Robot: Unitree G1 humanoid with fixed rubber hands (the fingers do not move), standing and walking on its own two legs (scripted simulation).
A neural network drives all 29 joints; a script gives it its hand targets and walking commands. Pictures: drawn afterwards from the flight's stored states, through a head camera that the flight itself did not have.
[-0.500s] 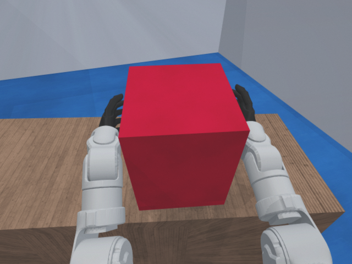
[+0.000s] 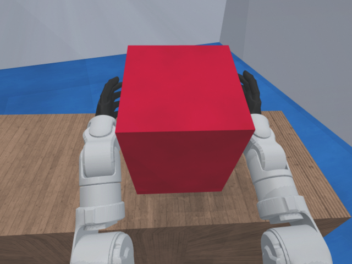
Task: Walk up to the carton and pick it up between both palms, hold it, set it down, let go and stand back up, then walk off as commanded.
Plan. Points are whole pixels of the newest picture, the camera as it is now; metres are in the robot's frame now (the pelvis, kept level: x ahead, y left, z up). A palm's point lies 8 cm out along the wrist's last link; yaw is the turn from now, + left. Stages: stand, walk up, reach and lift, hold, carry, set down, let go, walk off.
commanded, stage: hold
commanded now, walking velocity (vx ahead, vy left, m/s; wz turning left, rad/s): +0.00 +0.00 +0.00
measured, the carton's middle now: (179, 125) +0.37 +0.00 +0.16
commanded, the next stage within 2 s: none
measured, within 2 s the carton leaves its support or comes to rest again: neither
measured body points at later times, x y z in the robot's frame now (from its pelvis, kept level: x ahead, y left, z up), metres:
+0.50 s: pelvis -0.03 +0.00 +0.00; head -0.08 +0.02 +0.45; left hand +0.34 +0.14 +0.17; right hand +0.35 -0.15 +0.19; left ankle +0.01 +0.12 -0.75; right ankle +0.00 -0.12 -0.75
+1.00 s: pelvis -0.01 +0.00 +0.00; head -0.03 +0.02 +0.45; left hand +0.37 +0.15 +0.18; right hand +0.37 -0.15 +0.18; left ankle +0.01 +0.12 -0.75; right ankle +0.00 -0.12 -0.75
